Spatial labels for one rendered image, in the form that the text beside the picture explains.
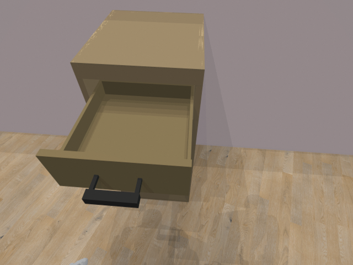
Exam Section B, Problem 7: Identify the drawer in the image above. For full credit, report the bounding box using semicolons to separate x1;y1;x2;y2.
36;80;194;196

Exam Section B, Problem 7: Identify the handle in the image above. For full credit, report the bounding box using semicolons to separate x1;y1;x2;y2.
82;175;142;208

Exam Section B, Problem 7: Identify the cabinet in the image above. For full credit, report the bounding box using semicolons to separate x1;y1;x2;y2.
70;10;205;202

